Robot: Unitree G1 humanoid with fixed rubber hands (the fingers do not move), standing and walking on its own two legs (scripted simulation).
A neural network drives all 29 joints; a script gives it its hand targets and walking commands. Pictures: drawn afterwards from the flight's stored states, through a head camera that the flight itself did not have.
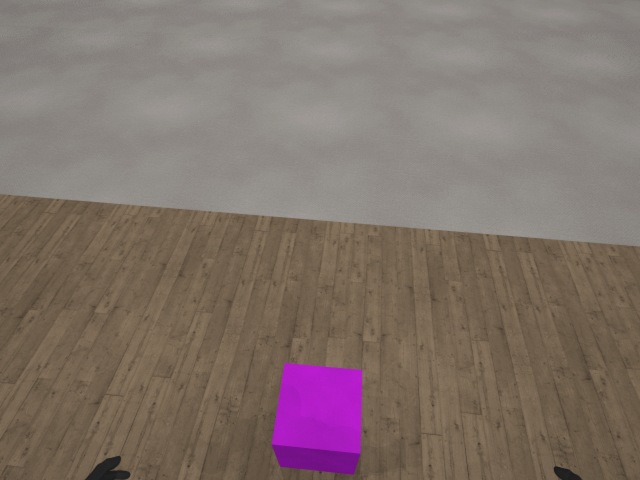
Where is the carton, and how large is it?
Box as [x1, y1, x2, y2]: [272, 363, 361, 474]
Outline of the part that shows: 284,363 272,439 272,446 280,466 353,474 360,451 361,370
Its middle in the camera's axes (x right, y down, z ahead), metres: +0.00 +0.51 +1.06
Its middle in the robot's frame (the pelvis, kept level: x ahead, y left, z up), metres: +0.38 +0.03 -0.66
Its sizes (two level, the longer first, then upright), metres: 0.210 0.200 0.250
